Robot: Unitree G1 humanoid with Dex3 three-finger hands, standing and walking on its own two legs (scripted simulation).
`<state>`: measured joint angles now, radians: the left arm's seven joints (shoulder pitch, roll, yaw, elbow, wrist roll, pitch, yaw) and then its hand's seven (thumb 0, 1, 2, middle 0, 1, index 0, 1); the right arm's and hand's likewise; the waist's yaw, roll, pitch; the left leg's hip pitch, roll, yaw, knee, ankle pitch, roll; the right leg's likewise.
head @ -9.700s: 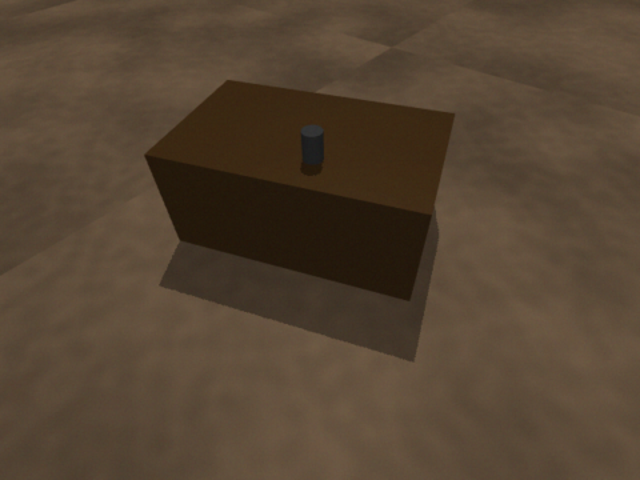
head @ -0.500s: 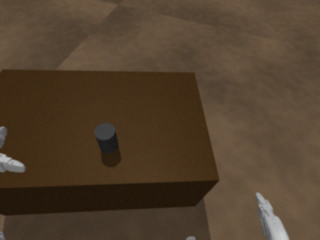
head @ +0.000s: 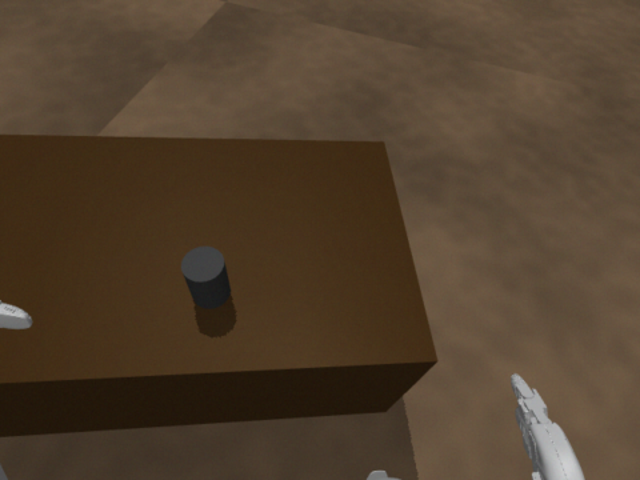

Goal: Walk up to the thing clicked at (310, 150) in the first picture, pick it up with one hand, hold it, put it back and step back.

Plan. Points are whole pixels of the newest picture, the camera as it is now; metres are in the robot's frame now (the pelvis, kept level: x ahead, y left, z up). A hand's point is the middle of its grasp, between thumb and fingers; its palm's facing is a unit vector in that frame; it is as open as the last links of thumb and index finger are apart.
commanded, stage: go down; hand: left
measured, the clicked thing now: (207, 278) +0.52 +0.18 -0.21
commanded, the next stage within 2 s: approach in 0.18 s
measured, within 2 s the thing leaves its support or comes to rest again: neither
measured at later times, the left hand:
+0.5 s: hand (24, 255) +0.42 +0.35 +0.03, palm faces +0.17 -0.98 +0.01, open 17.6 cm
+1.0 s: hand (176, 296) +0.47 +0.22 -0.19, palm faces +0.04 -1.00 +0.06, open 17.7 cm
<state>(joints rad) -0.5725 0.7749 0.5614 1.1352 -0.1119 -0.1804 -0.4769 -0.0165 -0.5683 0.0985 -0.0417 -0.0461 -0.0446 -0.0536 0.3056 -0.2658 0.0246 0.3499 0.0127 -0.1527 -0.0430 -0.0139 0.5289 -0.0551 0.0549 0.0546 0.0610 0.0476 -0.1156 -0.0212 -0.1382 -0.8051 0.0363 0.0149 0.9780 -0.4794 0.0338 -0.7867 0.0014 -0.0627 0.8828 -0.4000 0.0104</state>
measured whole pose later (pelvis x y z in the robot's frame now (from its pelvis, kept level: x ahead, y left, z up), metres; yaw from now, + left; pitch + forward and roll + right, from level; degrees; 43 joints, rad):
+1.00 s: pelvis -0.06 +0.00 -0.13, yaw -4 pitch +34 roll -8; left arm -0.85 0.77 0.57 1.32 -0.05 -0.63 -0.34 -0.02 -0.60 0.06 -0.05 -0.06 -0.05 -0.07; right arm 0.32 -0.29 0.01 -0.06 -0.10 -0.17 0.05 -0.01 0.50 -0.06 0.06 0.06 0.06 0.05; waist -0.38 -0.07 -0.14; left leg -1.56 0.06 -0.05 1.58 -0.62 0.04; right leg -1.52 0.01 -0.11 1.44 -0.52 0.00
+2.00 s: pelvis -0.06 -0.01 -0.15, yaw -3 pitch +35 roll -6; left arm -0.88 0.65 0.49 1.26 0.04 -0.62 0.01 -0.02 -0.61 0.03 -0.28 -0.16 -0.30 -0.15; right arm 0.42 -0.33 -0.07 -0.40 -0.07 -0.06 0.11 -0.01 0.50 -0.05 0.06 0.06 0.07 0.05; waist -0.42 -0.05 -0.15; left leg -1.63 0.05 -0.04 1.66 -0.64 0.03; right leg -1.60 0.00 -0.10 1.55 -0.56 -0.01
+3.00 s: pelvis -0.05 +0.00 -0.14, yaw -4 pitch +34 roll -7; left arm -0.86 0.67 0.48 1.20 0.05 -0.53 0.00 0.00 -0.43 1.07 -0.67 -0.97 -0.73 -0.99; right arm 0.44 -0.33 -0.07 -0.41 -0.07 -0.04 0.11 -0.01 0.49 -0.06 0.06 0.06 0.07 0.05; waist -0.44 -0.07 -0.15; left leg -1.58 0.06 -0.03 1.61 -0.64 0.03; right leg -1.56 0.01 -0.09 1.50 -0.54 0.00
